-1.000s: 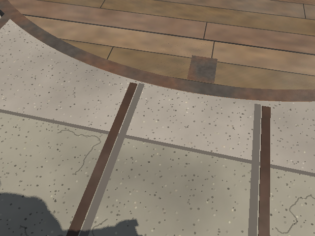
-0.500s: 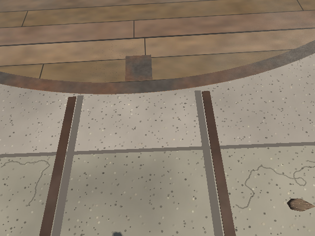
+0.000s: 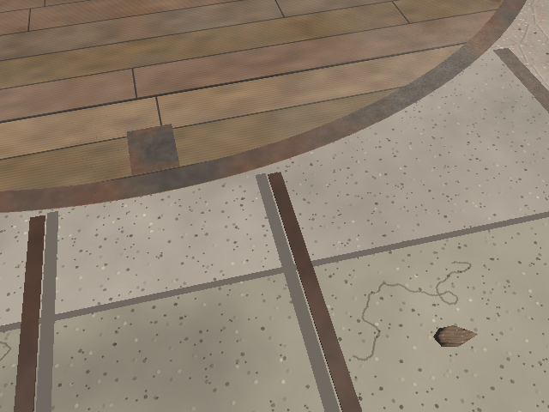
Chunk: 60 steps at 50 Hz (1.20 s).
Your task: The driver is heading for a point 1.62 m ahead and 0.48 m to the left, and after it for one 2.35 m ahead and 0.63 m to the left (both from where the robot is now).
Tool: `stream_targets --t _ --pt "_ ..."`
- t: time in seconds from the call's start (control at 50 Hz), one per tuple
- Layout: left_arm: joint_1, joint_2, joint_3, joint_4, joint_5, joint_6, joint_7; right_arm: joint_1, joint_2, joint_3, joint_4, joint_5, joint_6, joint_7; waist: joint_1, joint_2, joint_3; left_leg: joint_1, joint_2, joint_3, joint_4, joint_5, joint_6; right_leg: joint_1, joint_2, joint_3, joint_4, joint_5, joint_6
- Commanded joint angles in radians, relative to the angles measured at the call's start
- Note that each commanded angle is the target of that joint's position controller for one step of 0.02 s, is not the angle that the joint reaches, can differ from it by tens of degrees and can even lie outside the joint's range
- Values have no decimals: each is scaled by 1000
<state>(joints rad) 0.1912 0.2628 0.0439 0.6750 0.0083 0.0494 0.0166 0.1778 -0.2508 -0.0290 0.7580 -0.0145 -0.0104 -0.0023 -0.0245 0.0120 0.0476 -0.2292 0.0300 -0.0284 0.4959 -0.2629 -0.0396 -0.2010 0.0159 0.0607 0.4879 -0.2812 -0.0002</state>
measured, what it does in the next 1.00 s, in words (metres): walks ahead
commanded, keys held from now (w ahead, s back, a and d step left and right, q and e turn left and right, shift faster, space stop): no key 0.40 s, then w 0.60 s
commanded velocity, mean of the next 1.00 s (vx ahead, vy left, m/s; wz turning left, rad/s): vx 0.19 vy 0.00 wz -0.03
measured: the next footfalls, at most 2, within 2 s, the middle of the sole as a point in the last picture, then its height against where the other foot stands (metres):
right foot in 1.14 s outside the picture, level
left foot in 1.66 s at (228, 314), level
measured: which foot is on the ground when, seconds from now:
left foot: down 0.00-1.00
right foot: down 0.00-0.66, up 0.68-1.00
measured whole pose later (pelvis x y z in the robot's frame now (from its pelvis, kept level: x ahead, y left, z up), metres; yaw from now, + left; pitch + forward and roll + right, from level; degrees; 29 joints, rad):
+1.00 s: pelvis +0.17 +0.03 +0.00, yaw +0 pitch +1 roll +0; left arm 0.05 0.27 0.04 0.73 -0.02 -0.07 -0.03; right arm 0.46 -0.22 -0.01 0.98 0.00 -0.07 -0.01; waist -0.10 -0.04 0.03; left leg 0.12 -0.04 0.02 0.15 -0.29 0.05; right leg -0.63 -0.07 -0.01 0.64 0.02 0.01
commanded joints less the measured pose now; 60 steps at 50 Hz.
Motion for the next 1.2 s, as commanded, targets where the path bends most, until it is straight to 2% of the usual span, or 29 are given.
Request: stream_targets --t 0.02,0.06,0.1,0.24,0.4,0.44,0.46,0.5,0.52,0.56,0.58,0.62,0.64,0.66,0.68,0.7,0.72,0.76,0.8,0.86,0.92,1.02,1.08,1.1,1.12,1.14,1.16,1.18,1.2 --pt "-34 103 24 -66 19 -29 -8 -34 -128 -27 -51 -11 -22 -4 14 -107 -107 32 14 1 -39 86 -17 46 -123 130 -101 180 -80" --pt "-27 122 25 -54 13 -43 -9 -18 -128 -28 -38 -4 -9 -13 11 -109 -57 31 18 -3 -41 117 -18 6 -107 124 -106 172 -60" --pt "-12 105 17 -43 10 -50 -6 -4 -123 -27 -22 0 -6 -17 8 -104 -44 38 22 -6 -47 128 -16 -7 -98 115 -101 181 -52" --pt "-7 94 10 -15 7 -56 -4 20 -128 -29 42 4 -3 -28 10 -49 -38 55 28 -7 -61 149 -29 -5 -82 108 -100 198 -56" --pt "9 88 10 44 3 -60 -6 39 -137 -31 108 8 1 -40 9 -29 -49 74 32 -6 -66 172 -33 10 -63 83 -95 240 -53" --pt "33 101 16 67 -3 -53 0 52 -124 -29 128 13 4 -43 18 -57 -57 50 -11 47 -18 -2 -27 11 -55 94 -132 -49 -73" --pt "51 132 27 73 -8 -49 3 37 -121 -29 125 19 2 -44 35 -93 -25 -17 -38 81 50 -104 -20 -3 -80 147 -175 -271 -104" --pt "99 180 40 86 -16 -52 5 -24 -110 -25 88 29 -20 -39 70 -187 68 -179 -39 74 186 -188 12 -29 -211 356 -294 -530 -194" --pt "113 184 42 93 -18 -62 8 -44 -112 -25 74 38 -38 -32 73 -210 102 -230 -11 33 248 -210 39 -38 -263 434 -328 -527 -228" --pt "102 165 39 95 -23 -81 9 -33 -119 -28 71 52 -69 -10 57 -210 105 -302 34 -7 272 -275 91 28 -306 455 -326 -416 -247" --pt "77 161 39 88 -31 -84 9 -15 -117 -27 79 53 -82 2 39 -183 90 -263 41 -2 198 -259 111 36 -293 408 -311 -353 -231" --pt "-11 163 38 67 -43 -77 5 128 -109 -33 155 45 -95 16 -45 -130 21 69 -18 75 -29 14 116 -99 -192 234 -233 -200 -168" --pt "-20 132 29 63 -32 -77 4 220 -121 -43 202 32 -93 17 -75 -86 -15 228 -37 63 -39 71 97 -183 -130 155 -128 -132 -134" --pt "-38 58 6 46 -15 -84 0 335 -171 -56 224 27 -92 12 -111 88 -55 355 126 -173 -151 -55 133 -303 -30 22 158 -105 -65" --pt "-44 56 8 -7 -26 -101 7 393 -291 -79 222 23 -98 24 -113 319 -57 410 339 -616 -317 -221 280 -496 70 -31 429 -274 -21" --pt "-14 119 25 10 -48 -116 7 311 -221 -56 198 18 -108 26 -71 180 5 353 373 -664 -344 -329 319 -569 6 54 586 -291 -31" --pt "7 129 28 26 -58 -128 -2 242 -171 -42 175 22 -112 21 -42 127 69 327 334 -561 -343 -332 290 -618 -41 68 629 -177 -50" --pt "-7 128 33 42 -39 -140 -11 190 -149 -31 155 21 -107 21 -26 81 79 326 264 -389 -354 -138 234 -636 -97 29 599 -15 -59" --pt "-27 106 33 43 -26 -140 -27 221 -108 -15 163 14 -97 21 -27 100 45 313 199 -239 -352 120 200 -574 -113 -12 548 82 -44" --pt "-89 63 22 20 -22 -131 -38 263 -131 -15 176 14 -83 9 -38 73 33 300 171 -132 -354 371 212 -571 -106 -61 449 158 -2" --pt "-204 33 5 -22 -27 -135 -43 269 -148 -13 176 13 -73 -7 -60 69 65 218 138 -61 -390 377 201 -490 -81 -94 234 282 17" --pt "-324 46 0 -66 -38 -147 -65 324 -163 -20 201 28 -67 -15 -65 75 112 264 193 -47 -395 386 211 -430 -52 -92 51 345 -16" --pt "-278 93 16 -62 -34 -153 -71 298 -189 -35 194 26 -57 -17 1 95 42 364 225 -35 -272 708 186 -333 -17 -99 23 264 -69" --pt "-197 122 30 -41 -33 -151 -66 288 -202 -41 190 22 -50 -19 48 116 -27 382 221 -26 -167 896 177 -226 14 -118 32 229 -93" --pt "-34 160 52 9 -35 -146 -57 271 -198 -40 182 15 -39 -19 132 111 -131 344 184 5 22 1000 154 -19 39 -140 12 245 -125" --pt "153 201 67 56 -27 -139 -43 267 -178 -29 161 4 -37 -21 205 75 -262 126 155 4 281 799 132 314 -80 -11 62 240 -177" --pt "254 284 85 88 -7 -136 -43 406 -27 11 144 3 -54 -6 131 -199 -434 -279 -48 16 695 100 64 684 -355 496 -7 -17 -349" --pt "241 192 60 96 -14 -135 -44 374 -85 1 164 26 -84 4 153 -203 -455 -390 -80 -126 837 -292 79 648 -398 731 -185 -151 -358" --pt "137 153 44 92 -22 -136 -42 253 -165 -25 115 60 -101 10 128 -170 -238 -482 -18 -107 875 -237 92 477 -362 577 -222 -166 -301"
Keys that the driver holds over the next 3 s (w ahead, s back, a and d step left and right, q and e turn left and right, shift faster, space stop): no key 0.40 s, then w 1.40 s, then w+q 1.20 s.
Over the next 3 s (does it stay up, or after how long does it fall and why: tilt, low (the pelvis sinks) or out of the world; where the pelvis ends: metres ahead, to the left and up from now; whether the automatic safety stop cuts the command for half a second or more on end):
stays up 1.23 0.20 0.01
